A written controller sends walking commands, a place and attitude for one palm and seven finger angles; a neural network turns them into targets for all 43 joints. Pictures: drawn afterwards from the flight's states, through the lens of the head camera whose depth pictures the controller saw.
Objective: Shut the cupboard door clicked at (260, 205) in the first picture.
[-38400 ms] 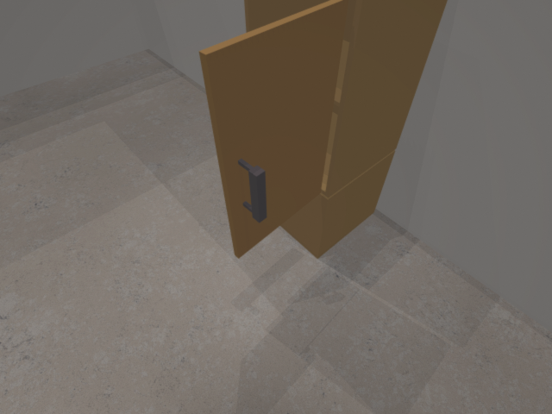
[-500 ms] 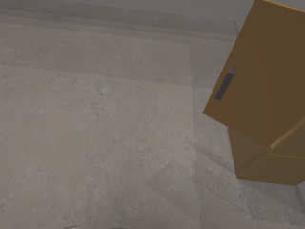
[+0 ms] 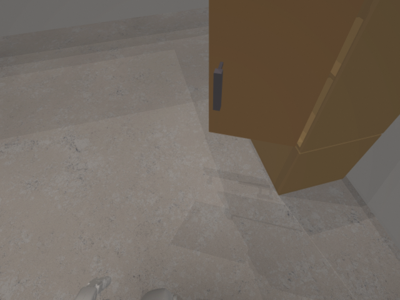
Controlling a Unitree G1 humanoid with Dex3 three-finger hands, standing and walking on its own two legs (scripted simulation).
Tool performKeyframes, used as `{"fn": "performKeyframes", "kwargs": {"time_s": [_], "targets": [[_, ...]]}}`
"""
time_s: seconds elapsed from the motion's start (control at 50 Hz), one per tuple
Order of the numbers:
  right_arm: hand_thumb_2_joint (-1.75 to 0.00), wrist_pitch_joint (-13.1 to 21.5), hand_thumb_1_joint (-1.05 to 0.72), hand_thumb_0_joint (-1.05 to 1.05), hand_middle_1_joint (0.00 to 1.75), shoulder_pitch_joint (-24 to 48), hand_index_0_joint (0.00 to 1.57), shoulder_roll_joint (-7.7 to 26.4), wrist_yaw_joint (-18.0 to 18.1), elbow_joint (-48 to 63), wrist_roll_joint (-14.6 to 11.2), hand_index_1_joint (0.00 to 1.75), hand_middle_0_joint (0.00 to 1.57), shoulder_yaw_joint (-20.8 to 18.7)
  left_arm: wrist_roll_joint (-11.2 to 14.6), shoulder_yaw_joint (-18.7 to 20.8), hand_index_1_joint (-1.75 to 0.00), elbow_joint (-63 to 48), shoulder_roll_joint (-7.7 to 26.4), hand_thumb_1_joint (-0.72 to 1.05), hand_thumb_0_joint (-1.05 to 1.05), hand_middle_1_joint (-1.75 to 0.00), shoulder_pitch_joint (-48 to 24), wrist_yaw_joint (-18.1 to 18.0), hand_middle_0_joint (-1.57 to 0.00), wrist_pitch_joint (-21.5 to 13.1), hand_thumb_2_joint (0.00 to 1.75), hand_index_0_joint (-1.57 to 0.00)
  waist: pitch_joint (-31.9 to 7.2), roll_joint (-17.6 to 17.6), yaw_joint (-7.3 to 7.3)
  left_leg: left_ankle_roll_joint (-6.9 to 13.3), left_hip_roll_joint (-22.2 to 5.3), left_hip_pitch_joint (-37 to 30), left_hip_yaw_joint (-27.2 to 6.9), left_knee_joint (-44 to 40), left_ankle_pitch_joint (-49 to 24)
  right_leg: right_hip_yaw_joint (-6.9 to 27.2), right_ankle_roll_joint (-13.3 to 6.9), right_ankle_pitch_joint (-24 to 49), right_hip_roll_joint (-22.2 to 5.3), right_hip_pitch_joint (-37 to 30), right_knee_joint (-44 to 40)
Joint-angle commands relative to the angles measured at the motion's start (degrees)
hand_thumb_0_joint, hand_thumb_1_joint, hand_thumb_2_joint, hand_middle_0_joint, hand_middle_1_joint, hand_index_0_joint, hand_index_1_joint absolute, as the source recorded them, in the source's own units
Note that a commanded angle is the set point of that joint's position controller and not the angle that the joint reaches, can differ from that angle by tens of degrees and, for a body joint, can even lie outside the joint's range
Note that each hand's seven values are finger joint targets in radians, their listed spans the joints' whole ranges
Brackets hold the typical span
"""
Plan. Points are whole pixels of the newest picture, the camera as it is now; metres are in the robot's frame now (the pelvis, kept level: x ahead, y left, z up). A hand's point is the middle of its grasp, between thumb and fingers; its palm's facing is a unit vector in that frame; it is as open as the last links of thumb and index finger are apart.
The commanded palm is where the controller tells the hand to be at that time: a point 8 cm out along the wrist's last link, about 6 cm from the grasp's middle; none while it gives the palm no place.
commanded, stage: turn to face it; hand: left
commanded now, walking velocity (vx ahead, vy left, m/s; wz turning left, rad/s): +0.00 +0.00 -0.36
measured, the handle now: (219, 86) +0.75 -0.03 -0.06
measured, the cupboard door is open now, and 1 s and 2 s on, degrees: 61 61 61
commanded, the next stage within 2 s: take the last steps up to it in 0.30 s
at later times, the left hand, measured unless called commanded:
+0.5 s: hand out of the picture +0.12 +0.20 -0.16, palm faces -0.17 -0.97 -0.18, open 7.4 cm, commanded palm none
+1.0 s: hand out of the picture +0.09 +0.14 -0.18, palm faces -0.16 -0.98 -0.12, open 7.4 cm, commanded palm none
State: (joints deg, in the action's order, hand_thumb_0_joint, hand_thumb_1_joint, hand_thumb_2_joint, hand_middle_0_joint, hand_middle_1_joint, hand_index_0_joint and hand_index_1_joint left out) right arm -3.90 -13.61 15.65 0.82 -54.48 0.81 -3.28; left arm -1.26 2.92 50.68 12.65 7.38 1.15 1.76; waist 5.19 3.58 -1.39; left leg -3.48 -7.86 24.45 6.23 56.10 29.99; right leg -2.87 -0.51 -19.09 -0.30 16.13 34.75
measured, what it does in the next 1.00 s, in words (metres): walks ahead: left foot, then right foot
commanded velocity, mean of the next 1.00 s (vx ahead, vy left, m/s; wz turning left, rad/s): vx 0.18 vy -0.03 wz -0.16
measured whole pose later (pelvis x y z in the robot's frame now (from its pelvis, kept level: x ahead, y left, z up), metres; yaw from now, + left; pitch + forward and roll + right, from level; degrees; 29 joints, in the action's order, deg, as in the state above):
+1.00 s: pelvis +0.12 -0.03 +0.00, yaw -13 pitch +0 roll -2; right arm 1.8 -12.0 10.9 -0.9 -57.4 1.7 -2.0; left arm -1.2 2.0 65.8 8.0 22.2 0.4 -1.7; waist 3.3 -1.0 0.2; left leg 0.6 -4.4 23.2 6.2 33.9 11.2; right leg -3.7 -1.7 -25.3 1.8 -0.1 26.2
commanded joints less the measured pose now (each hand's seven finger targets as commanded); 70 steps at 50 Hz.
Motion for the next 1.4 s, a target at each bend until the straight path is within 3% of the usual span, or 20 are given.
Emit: {"fn": "performKeyframes", "kwargs": {"time_s": [0.0, 0.18, 0.2, 0.24, 0.26, 0.4, 0.48, 0.56, 0.62, 0.74, 0.88, 0.94, 0.98, 1.0, 1.08, 1.24, 1.28, 1.32, 1.34, 1.38], "targets": [[-0.90, 2.05, -0.90, 0.00, 0.30, 1.42, 0.20, 4.11, 0.25, 5.63, 0.13, 0.30, 0.20, -0.61, 0.11, 2.75, -0.30, -3.40, 11.22, 0.90, 0.00, -0.30, 0.81, -2.04, -0.20, -0.61, 0.90, -0.20, -8.41, -13.66, 0.76, -1.51, 1.06, 8.84, -4.96, 8.49, -5.84, 14.10, -10.03, 27.80, -13.67, -9.59, -14.23], [-0.90, 3.22, -0.90, 0.00, 0.30, -3.94, 0.20, 2.20, 0.66, 3.82, -0.23, 0.30, 0.20, 0.07, 0.04, 3.08, -0.30, -1.92, 11.02, 0.90, 0.00, -0.30, 0.46, -1.69, -0.20, -0.10, 0.90, -0.20, -8.09, -11.48, -0.92, -0.29, 5.53, -10.06, -2.84, -26.24, -16.11, 17.02, -7.19, 19.54, -10.29, -2.55, -9.36], [-0.90, 3.85, -0.90, 0.00, 0.30, -5.37, 0.20, 3.95, 0.90, 3.18, -0.07, 0.30, 0.20, -0.06, 0.52, 2.68, -0.30, -2.08, 9.16, 0.90, 0.00, -0.30, 1.05, -1.57, -0.20, 0.21, 0.90, -0.20, -8.56, -6.30, -1.03, 0.76, 3.25, -16.81, -5.36, -33.35, -20.62, 15.16, -4.48, 15.40, -7.22, 2.34, -5.53], [-0.90, 4.08, -0.90, 0.00, 0.30, -6.19, 0.20, 11.43, 1.34, 4.43, 0.89, 0.30, 0.20, -1.16, 0.86, 1.76, -0.30, -3.25, 4.87, 0.90, 0.00, -0.30, 3.94, -1.04, -0.20, 0.50, 0.90, -0.20, -8.61, 13.34, -0.65, 11.37, -16.77, -18.22, -24.86, -38.88, -32.05, 4.33, 0.72, -14.05, 2.42, 11.20, 13.32], [-0.90, 4.27, -0.90, 0.00, 0.30, -6.06, 0.20, 10.75, 1.88, 3.75, 1.17, 0.30, 0.20, -1.06, 0.16, 1.98, -0.30, -2.77, 6.07, 0.90, 0.00, -0.30, 1.76, -1.22, -0.20, 1.21, 0.90, -0.20, -7.41, 13.68, -1.56, 12.24, -17.06, -15.44, -25.57, -40.55, -32.60, 6.76, 1.33, -15.40, 1.60, 12.29, 22.57], [-0.90, 4.30, -0.90, 0.00, 0.30, -3.35, 0.20, 6.31, 1.85, 2.83, 1.14, 0.30, 0.20, -0.15, 0.31, 1.46, -0.30, -0.36, 3.02, 0.90, 0.00, -0.30, 1.83, -0.16, -0.20, 1.28, 0.90, -0.20, -7.89, 6.26, 0.06, 11.29, -9.79, -17.80, -9.08, -36.74, -40.16, 2.15, 2.29, -7.29, -0.52, 8.34, 17.50], [-0.90, 3.97, -0.90, 0.00, 0.30, -5.50, 0.20, 7.81, 1.17, 0.74, 1.41, 0.30, 0.20, -1.16, -0.18, 1.05, -0.30, -0.33, 2.58, 0.90, 0.00, -0.30, 0.29, 0.77, -0.20, 0.74, 0.90, -0.20, -6.07, 6.48, -1.60, 11.23, -11.27, -15.15, -12.16, -40.68, -12.12, -0.79, 0.75, -8.27, 0.40, 4.67, 7.72], [-0.90, 4.01, -0.90, 0.00, 0.30, -3.76, 0.20, 7.78, 0.76, -0.58, 1.02, 0.30, 0.20, -1.60, -0.35, 1.69, -0.30, 2.89, 3.45, 0.90, 0.00, -0.30, 6.51, 1.31, -0.20, -0.20, 0.90, -0.20, -4.49, 2.64, 1.52, 7.75, -7.73, -7.28, -8.23, -36.81, 1.07, -2.73, -0.68, 0.61, 1.77, -8.64, -10.21], [-0.90, 4.73, -0.90, 0.00, 0.30, 4.46, 0.20, 1.47, -0.29, 3.94, 0.56, 0.30, 0.20, 0.26, -0.28, 3.42, -0.30, 5.96, 12.50, 0.90, 0.00, -0.30, 16.35, -0.38, -0.20, -1.61, 0.90, -0.20, -1.23, -17.10, 7.81, 2.07, 4.93, 15.98, 1.07, -5.87, 6.62, 27.84, -12.88, -11.55, -20.51, -19.95, -26.90], [-0.90, 4.65, -0.90, 0.00, 0.30, 1.42, 0.20, 0.03, -1.40, 0.18, 1.01, 0.30, 0.20, -0.15, 0.13, 1.03, -0.30, 6.94, 4.85, 0.90, 0.00, -0.30, 10.99, -1.48, -0.20, -4.50, 0.90, -0.20, 2.15, -9.72, 1.03, 1.17, 1.50, 12.40, -2.68, 0.41, -10.89, 11.47, -11.95, 8.99, -13.40, -11.28, -25.13], [-0.90, 5.84, -0.90, 0.00, 0.30, 3.56, 0.20, -1.55, -1.75, 0.97, 0.55, 0.30, 0.20, 0.37, -0.13, 0.90, -0.30, 11.45, 5.33, 0.90, 0.00, -0.30, 13.96, -1.74, -0.20, -5.15, 0.90, -0.20, -0.06, -9.68, 1.14, 2.46, 2.83, 4.52, -0.26, -16.64, -14.05, 9.30, -10.87, 19.44, -13.16, -14.49, -21.05], [-0.90, 6.78, -0.90, 0.00, 0.30, -5.32, 0.20, 0.23, -0.88, -2.57, 0.99, 0.30, 0.20, 0.05, 0.46, 1.11, -0.30, 11.97, 4.48, 0.90, 0.00, -0.30, 12.79, -1.64, -0.20, -4.91, 0.90, -0.20, -2.31, -5.26, -3.24, 3.51, 5.81, -13.40, 1.52, -26.12, -20.56, 5.26, -8.06, 25.51, -9.34, -7.64, -8.36], [-0.90, 7.15, -0.90, 0.00, 0.30, -18.64, 0.20, 9.76, 0.45, -5.84, 2.09, 0.30, 0.20, -2.03, 0.95, 0.43, -0.30, 10.21, 0.05, 0.90, 0.00, -0.30, 16.32, -1.12, -0.20, -4.41, 0.90, -0.20, -11.52, 13.26, -5.88, 12.26, -14.13, -33.91, -26.61, -34.82, -19.94, -2.60, -2.90, -4.67, 1.64, 11.44, 20.21], [-0.90, 6.52, -0.90, 0.00, 0.30, -19.02, 0.20, 10.22, 0.90, -5.69, 1.66, 0.30, 0.20, -1.91, 0.41, 0.09, -0.30, 8.37, 0.96, 0.90, 0.00, -0.30, 13.36, -1.20, -0.20, -4.33, 0.90, -0.20, -10.66, 10.57, -6.09, 15.13, -18.98, -29.90, -33.13, -41.59, -11.94, 1.67, -3.16, -15.06, 2.08, 15.22, 30.36], [-0.90, 6.73, -0.90, 0.00, 0.30, -6.12, 0.20, 3.37, 1.03, -2.23, 1.28, 0.30, 0.20, -0.33, -0.42, 0.66, -0.30, 7.47, 0.13, 0.90, 0.00, -0.30, 8.89, -0.11, -0.20, -3.12, 0.90, -0.20, -0.99, 2.99, -0.62, 12.25, -13.93, -10.30, -19.90, -46.22, -5.46, 3.68, -1.89, -4.92, -5.31, 14.54, 29.74], [-0.90, 5.32, -0.90, 0.00, 0.30, -1.58, 0.20, 3.54, -0.13, -2.70, 0.90, 0.30, 0.20, -0.96, -0.49, 0.89, -0.30, 7.87, -0.89, 0.90, 0.00, -0.30, 13.14, 0.13, -0.20, -2.43, 0.90, -0.20, -2.52, 1.50, 3.80, 9.57, -5.81, -2.44, -5.87, -40.31, -0.29, -4.66, 0.26, 5.82, -0.39, -6.21, -0.13], [-0.90, 5.14, -0.90, 0.00, 0.30, -2.03, 0.20, 0.45, -0.57, -2.99, 0.51, 0.30, 0.20, -0.48, -0.71, 1.58, -0.30, 8.40, 2.79, 0.90, 0.00, -0.30, 16.12, -0.43, -0.20, -3.20, 0.90, -0.20, -1.17, -6.64, 5.60, 6.30, 0.09, 2.27, -1.64, -29.77, 0.41, 1.83, -0.91, 0.94, -3.14, -11.88, -9.81], [-0.90, 4.95, -0.90, 0.00, 0.30, -0.98, 0.20, -3.12, -1.13, 0.01, 0.28, 0.30, 0.20, 0.30, -0.47, 2.59, -0.30, 8.72, 9.91, 0.90, 0.00, -0.30, 20.18, -1.14, -0.20, -3.73, 0.90, -0.20, -1.73, -18.67, 7.03, 3.76, 6.89, 9.16, 1.32, -7.52, 6.14, 26.49, -9.55, -9.61, -20.25, -12.82, -25.65], [-0.90, 4.70, -0.90, 0.00, 0.30, -0.25, 0.20, -1.63, -0.76, -0.43, 0.43, 0.30, 0.20, -0.12, -0.22, 2.28, -0.30, 8.64, 9.01, 0.90, 0.00, -0.30, 17.43, -1.52, -0.20, -4.33, 0.90, -0.20, -0.13, -19.98, 5.54, 3.83, 5.40, 10.13, -2.87, -0.11, 3.35, 30.13, -11.40, -9.23, -20.84, -9.30, -27.75], [-0.90, 4.90, -0.90, 0.00, 0.30, -2.23, 0.20, -1.68, -0.10, -2.64, 0.06, 0.30, 0.20, 0.28, -0.10, 0.93, -0.30, 7.56, 4.65, 0.90, 0.00, -0.30, 10.47, -2.35, -0.20, -4.71, 0.90, -0.20, -0.04, -13.54, 2.03, 2.83, 2.72, 6.76, -6.38, -0.31, -2.75, 20.24, -11.29, 18.52, -20.07, -7.06, -22.98]]}}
